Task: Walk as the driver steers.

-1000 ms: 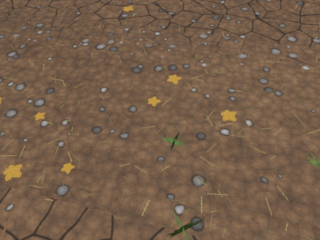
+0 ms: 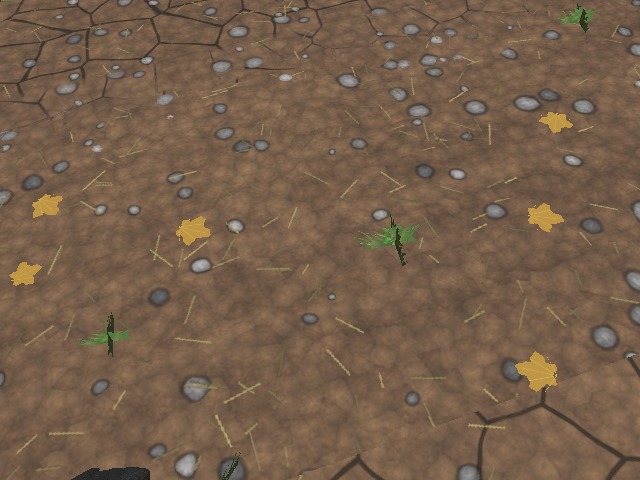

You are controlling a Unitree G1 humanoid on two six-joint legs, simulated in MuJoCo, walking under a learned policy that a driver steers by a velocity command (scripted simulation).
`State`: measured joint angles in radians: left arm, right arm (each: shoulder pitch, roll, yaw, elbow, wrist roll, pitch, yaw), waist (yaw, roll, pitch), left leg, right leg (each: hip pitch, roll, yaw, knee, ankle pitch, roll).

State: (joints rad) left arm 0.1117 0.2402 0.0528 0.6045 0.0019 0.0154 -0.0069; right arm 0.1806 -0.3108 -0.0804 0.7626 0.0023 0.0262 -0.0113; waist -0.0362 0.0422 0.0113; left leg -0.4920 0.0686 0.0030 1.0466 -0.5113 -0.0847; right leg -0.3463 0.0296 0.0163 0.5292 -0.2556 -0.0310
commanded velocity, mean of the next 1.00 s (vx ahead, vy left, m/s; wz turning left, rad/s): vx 0.01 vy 0.00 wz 0.35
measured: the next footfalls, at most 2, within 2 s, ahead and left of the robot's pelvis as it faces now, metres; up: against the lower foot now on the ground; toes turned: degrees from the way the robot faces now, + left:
left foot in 0.18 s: +0.05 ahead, +0.14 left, +0.00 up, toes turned +12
right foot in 1.16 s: +0.19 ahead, -0.02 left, +0.00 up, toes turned +35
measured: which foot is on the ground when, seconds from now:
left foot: up 0.00-0.16, down 0.18-1.00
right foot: down 0.00-0.58, up 0.60-1.00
